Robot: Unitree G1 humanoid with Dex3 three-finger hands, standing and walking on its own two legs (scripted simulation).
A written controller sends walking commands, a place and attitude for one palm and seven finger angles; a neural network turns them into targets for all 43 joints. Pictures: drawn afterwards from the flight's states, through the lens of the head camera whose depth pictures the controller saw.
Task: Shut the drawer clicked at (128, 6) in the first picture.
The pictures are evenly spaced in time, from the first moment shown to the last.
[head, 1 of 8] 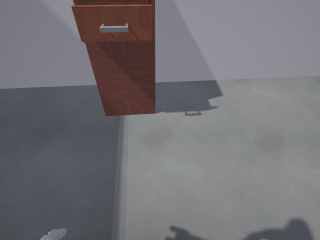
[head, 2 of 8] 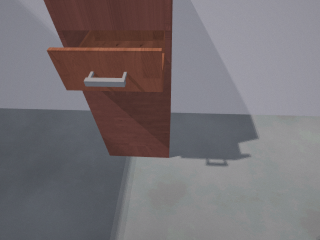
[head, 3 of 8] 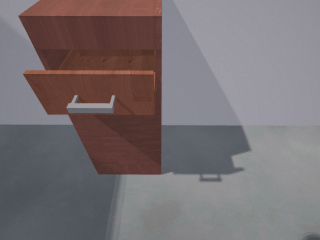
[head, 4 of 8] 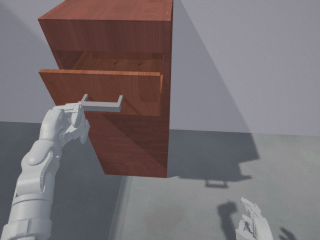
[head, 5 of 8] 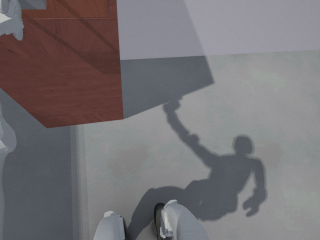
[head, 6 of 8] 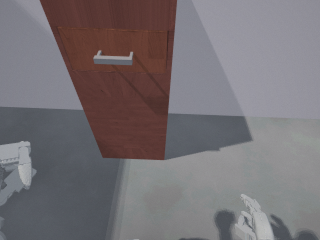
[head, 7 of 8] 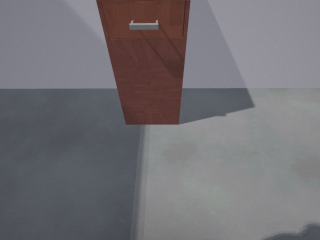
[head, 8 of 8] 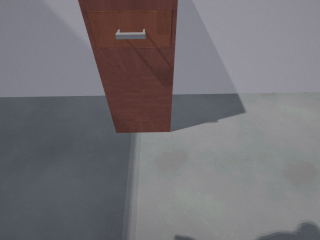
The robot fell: no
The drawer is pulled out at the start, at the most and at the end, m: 0.14 0.14 0.00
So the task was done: yes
